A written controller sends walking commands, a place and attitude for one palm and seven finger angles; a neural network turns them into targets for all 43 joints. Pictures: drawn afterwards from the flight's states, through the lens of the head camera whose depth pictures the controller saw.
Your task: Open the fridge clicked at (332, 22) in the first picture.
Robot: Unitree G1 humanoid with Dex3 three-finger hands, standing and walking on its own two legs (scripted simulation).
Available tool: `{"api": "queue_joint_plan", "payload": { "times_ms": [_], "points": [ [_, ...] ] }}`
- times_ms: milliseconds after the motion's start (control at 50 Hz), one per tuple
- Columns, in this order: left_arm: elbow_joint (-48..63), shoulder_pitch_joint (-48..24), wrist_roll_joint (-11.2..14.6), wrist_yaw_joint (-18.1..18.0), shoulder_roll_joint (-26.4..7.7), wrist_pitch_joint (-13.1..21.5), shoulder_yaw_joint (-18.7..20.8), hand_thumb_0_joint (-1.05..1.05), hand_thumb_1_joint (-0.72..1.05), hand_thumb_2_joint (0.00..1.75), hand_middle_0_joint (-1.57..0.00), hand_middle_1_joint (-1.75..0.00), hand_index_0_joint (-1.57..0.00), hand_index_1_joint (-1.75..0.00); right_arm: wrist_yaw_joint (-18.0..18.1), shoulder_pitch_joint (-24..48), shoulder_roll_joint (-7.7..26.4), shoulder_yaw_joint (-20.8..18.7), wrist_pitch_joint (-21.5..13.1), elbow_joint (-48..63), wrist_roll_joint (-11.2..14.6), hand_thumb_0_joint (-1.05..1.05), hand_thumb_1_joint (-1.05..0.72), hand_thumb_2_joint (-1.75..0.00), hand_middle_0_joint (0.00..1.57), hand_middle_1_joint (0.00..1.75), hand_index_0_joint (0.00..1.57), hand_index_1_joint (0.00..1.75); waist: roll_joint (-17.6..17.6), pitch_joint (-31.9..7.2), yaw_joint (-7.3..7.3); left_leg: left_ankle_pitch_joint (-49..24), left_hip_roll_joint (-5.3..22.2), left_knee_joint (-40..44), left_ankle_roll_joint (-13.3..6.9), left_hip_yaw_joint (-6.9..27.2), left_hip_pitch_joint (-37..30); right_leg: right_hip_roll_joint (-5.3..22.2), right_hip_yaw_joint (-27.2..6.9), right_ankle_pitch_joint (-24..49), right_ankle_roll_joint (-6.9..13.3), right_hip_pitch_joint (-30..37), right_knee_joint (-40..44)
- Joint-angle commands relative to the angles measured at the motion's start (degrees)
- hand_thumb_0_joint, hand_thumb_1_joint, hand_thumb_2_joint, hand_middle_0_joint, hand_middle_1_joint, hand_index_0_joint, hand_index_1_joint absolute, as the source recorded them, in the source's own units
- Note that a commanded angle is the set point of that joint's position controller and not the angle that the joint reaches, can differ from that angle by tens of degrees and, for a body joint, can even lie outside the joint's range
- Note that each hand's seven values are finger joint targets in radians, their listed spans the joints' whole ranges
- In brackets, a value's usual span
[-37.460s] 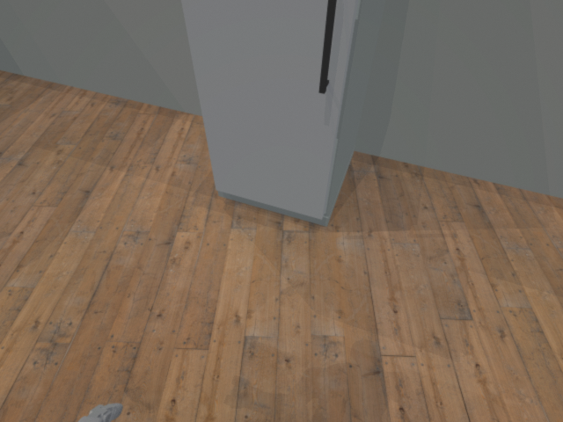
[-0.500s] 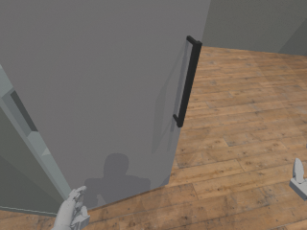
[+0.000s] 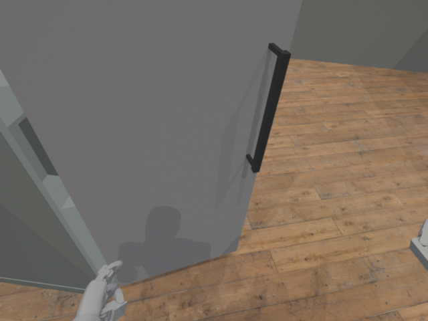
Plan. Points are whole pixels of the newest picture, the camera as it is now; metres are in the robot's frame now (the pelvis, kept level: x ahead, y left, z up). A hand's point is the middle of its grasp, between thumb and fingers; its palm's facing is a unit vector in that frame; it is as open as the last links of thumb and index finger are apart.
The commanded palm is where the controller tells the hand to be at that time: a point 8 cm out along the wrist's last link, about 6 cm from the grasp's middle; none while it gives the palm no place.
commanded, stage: step back with the hand held close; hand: right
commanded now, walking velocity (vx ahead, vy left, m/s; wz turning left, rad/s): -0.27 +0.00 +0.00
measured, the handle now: (263, 117) +0.54 -0.12 +0.12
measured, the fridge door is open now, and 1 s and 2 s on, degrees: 65 65 65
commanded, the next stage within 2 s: stop stepping back and stand still in 0.90 s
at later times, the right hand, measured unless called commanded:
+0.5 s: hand out of the picture +0.13 -0.30 +0.15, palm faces +0.47 +0.76 -0.44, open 7.4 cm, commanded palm +0.07 -0.33 +0.17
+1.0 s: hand out of the picture +0.01 -0.29 +0.15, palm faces +0.43 +0.80 -0.41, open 7.4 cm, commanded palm -0.05 -0.33 +0.17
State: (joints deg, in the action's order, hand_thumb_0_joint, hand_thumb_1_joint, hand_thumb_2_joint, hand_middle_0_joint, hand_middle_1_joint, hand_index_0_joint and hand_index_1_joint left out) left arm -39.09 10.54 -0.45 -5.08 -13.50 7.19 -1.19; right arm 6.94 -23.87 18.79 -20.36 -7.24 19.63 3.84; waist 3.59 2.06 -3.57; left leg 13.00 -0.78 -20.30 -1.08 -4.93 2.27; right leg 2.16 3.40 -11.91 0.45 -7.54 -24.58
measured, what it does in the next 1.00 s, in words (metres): walks backwards: right foot, then left foot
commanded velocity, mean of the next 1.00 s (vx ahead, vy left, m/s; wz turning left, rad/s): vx -0.30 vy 0.00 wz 0.01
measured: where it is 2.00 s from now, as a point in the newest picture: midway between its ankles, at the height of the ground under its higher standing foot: outside the picture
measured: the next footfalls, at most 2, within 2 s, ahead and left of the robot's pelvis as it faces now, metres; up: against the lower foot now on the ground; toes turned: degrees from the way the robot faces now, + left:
right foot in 0.68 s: -0.01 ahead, -0.14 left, +0.00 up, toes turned -2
left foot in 0.96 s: -0.25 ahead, +0.03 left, +0.00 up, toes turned +4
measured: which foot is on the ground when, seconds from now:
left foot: down 0.00-0.70, up 0.72-0.94, down 0.96-1.00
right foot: down 0.00-0.56, up 0.58-0.66, down 0.68-0.98, up 1.00-1.00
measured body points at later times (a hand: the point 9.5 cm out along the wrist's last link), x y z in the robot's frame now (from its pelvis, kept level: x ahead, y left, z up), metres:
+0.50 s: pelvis -0.07 -0.03 -0.02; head -0.06 -0.03 +0.43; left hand +0.10 +0.19 -0.10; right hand +0.10 -0.34 +0.17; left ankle -0.05 +0.09 -0.74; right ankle +0.02 -0.11 -0.74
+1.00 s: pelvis -0.20 -0.04 -0.02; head -0.17 -0.05 +0.43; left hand -0.01 +0.18 -0.09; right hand -0.01 -0.33 +0.18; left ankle -0.24 +0.07 -0.75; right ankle -0.05 -0.14 -0.74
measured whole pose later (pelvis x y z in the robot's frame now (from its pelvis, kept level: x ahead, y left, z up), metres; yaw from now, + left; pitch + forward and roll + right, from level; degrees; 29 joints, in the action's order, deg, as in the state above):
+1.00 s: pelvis -0.20 -0.04 -0.02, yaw +2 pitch +1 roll +2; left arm -36.0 8.8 -0.8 -3.8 -10.0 8.4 -1.2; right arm 9.5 -27.7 22.9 -22.8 -11.7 29.9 2.4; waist 0.0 2.0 -2.7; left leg 17.8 -3.6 -29.6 -1.2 -0.4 11.9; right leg 3.0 2.3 -5.2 0.5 -28.1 -28.6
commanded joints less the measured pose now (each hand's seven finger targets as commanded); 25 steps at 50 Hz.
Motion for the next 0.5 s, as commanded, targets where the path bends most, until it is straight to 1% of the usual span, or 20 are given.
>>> {"api": "queue_joint_plan", "payload": {
  "times_ms": [0, 20, 40, 60, 80, 100, 120, 160, 180, 200, 240, 260, 300, 320, 340, 360, 420, 440, 460, 480],
  "points": [
    [11.06, -5.57, 0.21, 0.18, -5.27, 0.95, 2.03, 0.00, 0.90, 0.90, -0.20, -0.30, -0.20, -0.30, 0.58, 0.67, 10.44, -3.99, -3.68, 12.58, -1.39, 0.00, -0.90, -0.90, 0.20, 0.30, 0.20, 0.30, -7.38, -5.83, 2.41, -16.64, 9.85, 2.08, -0.50, 9.31, 10.26, 0.99, -2.00, 8.26, 1.04, -1.27, -5.90],
    [11.50, -5.57, 0.17, -0.03, -5.14, 0.73, 2.29, 0.00, 0.90, 0.90, -0.20, -0.30, -0.20, -0.30, 0.83, -0.81, 11.68, -5.60, -4.02, 14.08, -1.40, 0.00, -0.90, -0.90, 0.20, 0.30, 0.20, 0.30, -5.78, -8.35, 2.12, -21.11, 10.50, 0.17, -0.76, 9.00, 8.75, 1.17, -1.92, 10.45, 0.90, -1.48, -6.51],
    [11.91, -5.11, 0.31, -0.11, -5.29, 0.15, 2.37, 0.00, 0.90, 0.90, -0.20, -0.30, -0.20, -0.30, 1.09, -2.86, 12.19, -6.18, -3.96, 14.44, -1.41, 0.00, -0.90, -0.90, 0.20, 0.30, 0.20, 0.30, -3.90, -10.28, 2.37, -22.52, 10.94, -1.46, -1.02, 9.30, 8.34, 1.57, -1.90, 12.22, 0.77, -1.63, -6.99],
    [12.58, -4.85, 0.41, -0.18, -5.36, -0.42, 2.48, 0.00, 0.90, 0.90, -0.20, -0.30, -0.20, -0.30, 1.38, -3.86, 12.99, -6.89, -4.03, 16.02, -1.32, 0.00, -0.90, -0.90, 0.20, 0.30, 0.20, 0.30, -3.31, -11.94, 2.37, -21.88, 11.07, -2.56, -1.17, 9.19, 8.22, 1.80, -2.14, 13.28, 0.61, -1.91, -7.35],
    [13.12, -5.07, 0.48, -0.36, -5.26, -0.83, 2.55, 0.00, 0.90, 0.90, -0.20, -0.30, -0.20, -0.30, 1.70, -4.42, 13.71, -7.66, -4.22, 17.74, -1.29, 0.00, -0.90, -0.90, 0.20, 0.30, 0.20, 0.30, -2.02, -12.56, 2.48, -22.00, 10.93, -3.49, -1.21, 9.16, 8.71, 2.15, -1.94, 14.77, 0.60, -1.98, -7.57],
    [13.60, -4.80, 0.52, -0.47, -5.38, -1.23, 2.58, 0.00, 0.90, 0.90, -0.20, -0.30, -0.20, -0.30, 1.99, -5.00, 14.58, -8.77, -4.38, 18.95, -1.21, 0.00, -0.90, -0.90, 0.20, 0.30, 0.20, 0.30, -1.90, -13.05, 2.54, -20.89, 10.34, -4.48, -1.22, 8.42, 8.54, 2.47, -2.53, 16.27, 0.44, -2.47, -7.29],
    [14.10, -5.23, 0.55, -0.73, -5.44, -1.47, 2.66, 0.00, 0.90, 0.90, -0.20, -0.30, -0.20, -0.30, 2.24, -5.76, 16.26, -10.42, -4.46, 20.29, -1.14, 0.00, -0.90, -0.90, 0.20, 0.30, 0.20, 0.30, -1.02, -13.48, 2.36, -21.34, 9.86, -5.41, -1.06, 8.05, 8.84, 2.88, -2.93, 18.42, 0.55, -2.32, -7.37],
    [14.99, -5.25, 0.71, -0.98, -5.23, -2.06, 2.55, 0.00, 0.90, 0.90, -0.20, -0.30, -0.20, -0.30, 2.59, -6.70, 16.06, -10.78, -4.69, 21.13, -0.92, 0.00, -0.90, -0.90, 0.20, 0.30, 0.20, 0.30, -1.16, -12.82, 2.47, -18.70, 8.11, -7.16, -0.46, 7.11, 9.72, 3.95, -4.06, 19.99, 0.74, -3.68, -6.17],
    [15.40, -5.13, 0.72, -1.06, -5.70, -2.21, 2.62, 0.00, 0.90, 0.90, -0.20, -0.30, -0.20, -0.30, 2.75, -6.42, 16.11, -11.01, -4.76, 21.38, -0.83, 0.00, -0.90, -0.90, 0.20, 0.30, 0.20, 0.30, -0.04, -11.83, 2.37, -15.48, 6.90, -7.79, -0.23, 6.74, 10.03, 4.56, -5.50, 19.52, 0.93, -5.33, -4.90],
    [15.65, -5.29, 0.72, -1.20, -5.72, -2.22, 2.64, 0.00, 0.90, 0.90, -0.20, -0.30, -0.20, -0.30, 2.90, -6.43, 16.15, -11.25, -4.92, 21.06, -0.82, 0.00, -0.90, -0.90, 0.20, 0.30, 0.20, 0.30, 0.34, -10.58, 2.21, -11.97, 5.70, -8.33, 0.25, 6.23, 10.80, 5.36, -6.48, 18.11, 1.27, -6.58, -3.31],
    [15.76, -4.92, 0.66, -1.46, -6.08, -1.82, 2.68, 0.00, 0.90, 0.90, -0.20, -0.30, -0.20, -0.30, 3.08, -6.06, 15.72, -11.13, -5.35, 20.91, -0.92, 0.00, -0.90, -0.90, 0.20, 0.30, 0.20, 0.30, 2.85, -9.72, 1.99, -6.88, 3.71, -10.41, 0.95, 5.24, 9.96, 7.07, -8.27, 15.85, 1.88, -9.26, -0.07],
    [15.71, -4.41, 0.60, -1.43, -6.36, -1.59, 2.72, 0.00, 0.90, 0.90, -0.20, -0.30, -0.20, -0.30, 3.11, -5.89, 15.00, -10.69, -5.57, 19.83, -0.89, 0.00, -0.90, -0.90, 0.20, 0.30, 0.20, 0.30, 3.50, -8.88, 1.96, -2.45, 2.82, -11.86, 1.31, 4.63, 10.03, 8.00, -9.15, 12.69, 2.23, -11.13, 2.09],
    [15.38, -3.90, 0.38, -1.32, -6.80, -0.63, 2.99, 0.00, 0.90, 0.90, -0.20, -0.30, -0.20, -0.30, 3.18, -4.57, 13.53, -9.73, -6.28, 19.18, -1.31, 0.00, -0.90, -0.90, 0.20, 0.30, 0.20, 0.30, 7.43, -7.60, 1.99, 6.19, 1.22, -16.13, 1.59, 3.73, 9.44, 10.24, -10.92, 3.48, 3.24, -15.19, 6.91],
    [15.23, -3.90, 0.25, -1.34, -6.92, -0.01, 3.20, 0.00, 0.90, 0.90, -0.20, -0.30, -0.20, -0.30, 3.21, -3.88, 13.09, -9.64, -6.74, 19.11, -1.58, 0.00, -0.90, -0.90, 0.20, 0.30, 0.20, 0.30, 8.63, -7.29, 1.71, 7.67, 0.79, -17.96, 1.61, 3.70, 8.60, 11.06, -12.12, 0.26, 4.00, -16.95, 8.77],
    [14.65, -3.18, 0.19, -1.22, -6.98, 0.37, 3.18, 0.00, 0.90, 0.90, -0.20, -0.30, -0.20, -0.30, 3.33, -3.51, 12.73, -9.40, -6.97, 18.00, -1.93, 0.00, -0.90, -0.90, 0.20, 0.30, 0.20, 0.30, 8.08, -6.77, 1.99, 9.05, 0.79, -20.23, 1.72, 3.85, 8.18, 12.06, -12.53, -4.07, 4.55, -18.89, 10.25],
    [14.46, -2.71, 0.22, -1.02, -6.98, 0.76, 3.39, 0.00, 0.90, 0.90, -0.20, -0.30, -0.20, -0.30, 3.39, -3.37, 12.15, -9.00, -7.12, 17.74, -2.12, 0.00, -0.90, -0.90, 0.20, 0.30, 0.20, 0.30, 7.79, -7.22, 1.95, 9.14, 0.70, -20.50, 1.58, 4.12, 8.17, 12.21, -12.86, -5.93, 4.86, -18.70, 10.28],
    [14.34, -2.61, 0.45, -0.61, -6.94, 1.58, 3.48, 0.00, 0.90, 0.90, -0.20, -0.30, -0.20, -0.30, 3.54, -3.49, 12.96, -9.08, -7.30, 18.36, -2.28, 0.00, -0.90, -0.90, 0.20, 0.30, 0.20, 0.30, 3.31, -8.92, 2.12, 4.64, 1.54, -13.62, 0.88, 5.44, 8.92, 10.19, -11.25, -3.43, 4.14, -15.02, 6.02],
    [14.42, -3.09, 0.48, -0.54, -6.71, 1.49, 3.24, 0.00, 0.90, 0.90, -0.20, -0.30, -0.20, -0.30, 3.50, -3.39, 12.78, -8.41, -7.28, 18.34, -2.28, 0.00, -0.90, -0.90, 0.20, 0.30, 0.20, 0.30, 0.67, -7.87, 2.42, 0.43, 2.80, -10.43, 0.39, 7.14, 9.53, 8.70, -10.10, -3.89, 3.61, -15.54, 3.71],
    [14.30, -3.25, 0.39, -0.45, -6.41, 1.25, 3.16, 0.00, 0.90, 0.90, -0.20, -0.30, -0.20, -0.30, 3.54, -2.75, 13.50, -8.70, -7.36, 18.29, -2.25, 0.00, -0.90, -0.90, 0.20, 0.30, 0.20, 0.30, -2.95, -7.48, 2.84, -1.60, 5.30, -7.09, -0.79, 10.93, 11.56, 6.31, -8.44, -6.58, 2.60, -15.22, 0.50],
    [14.04, -3.28, 0.24, -0.26, -6.11, 1.05, 3.12, 0.00, 0.90, 0.90, -0.20, -0.30, -0.20, -0.30, 3.53, -1.04, 13.96, -8.65, -7.58, 18.55, -2.35, 0.00, -0.90, -0.90, 0.20, 0.30, 0.20, 0.30, -6.21, -7.07, 3.23, 1.11, 8.28, -3.43, -2.28, 15.60, 14.82, 3.97, -6.91, -10.77, 1.55, -14.51, -2.86]
  ]
}}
